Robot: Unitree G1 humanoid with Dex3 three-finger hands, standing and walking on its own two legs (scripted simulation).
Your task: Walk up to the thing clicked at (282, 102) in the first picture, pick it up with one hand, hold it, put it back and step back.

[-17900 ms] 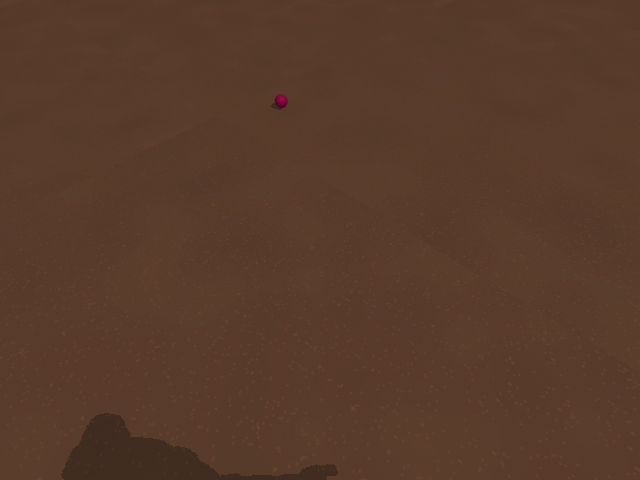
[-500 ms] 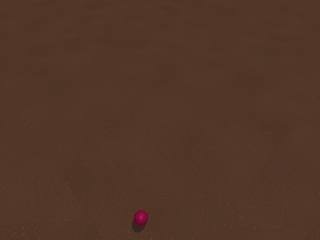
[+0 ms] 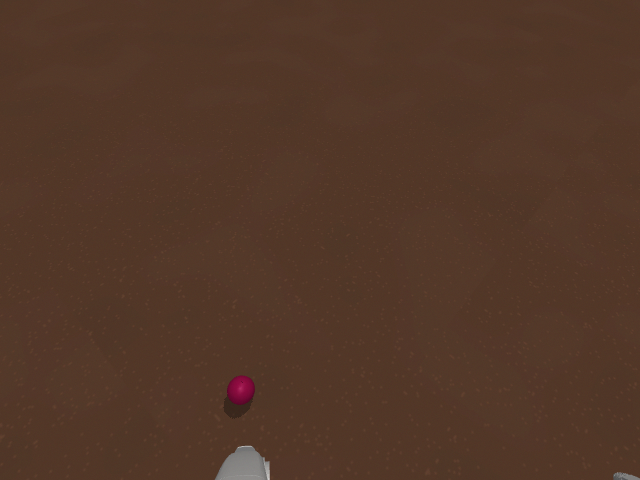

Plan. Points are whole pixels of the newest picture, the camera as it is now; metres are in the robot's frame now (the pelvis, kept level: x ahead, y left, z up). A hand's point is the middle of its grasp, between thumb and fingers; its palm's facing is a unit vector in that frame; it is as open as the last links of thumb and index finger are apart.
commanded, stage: walk up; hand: left
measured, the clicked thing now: (241, 389) +0.41 +0.25 -0.71
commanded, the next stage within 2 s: stand in 1.40 s
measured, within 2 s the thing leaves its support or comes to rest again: neither
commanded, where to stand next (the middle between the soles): +0.05 -0.02 m, yaw +5 degrees
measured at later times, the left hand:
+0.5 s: hand out of the picture +0.10 +0.21 -0.12, palm faces +0.07 -0.93 -0.36, open 7.4 cm
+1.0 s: hand out of the picture +0.07 +0.22 -0.12, palm faces +0.10 -0.94 -0.34, open 7.4 cm
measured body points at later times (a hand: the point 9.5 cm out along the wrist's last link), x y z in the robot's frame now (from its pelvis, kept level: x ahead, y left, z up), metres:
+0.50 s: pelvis +0.02 -0.05 +0.02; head +0.04 -0.06 +0.47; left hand +0.09 +0.25 -0.09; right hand +0.14 -0.33 -0.11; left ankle +0.01 +0.07 -0.71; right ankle +0.00 -0.17 -0.71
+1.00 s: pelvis +0.02 -0.04 +0.04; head +0.03 -0.03 +0.49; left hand +0.07 +0.27 -0.10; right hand +0.14 -0.34 -0.09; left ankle +0.01 +0.07 -0.71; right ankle +0.00 -0.17 -0.71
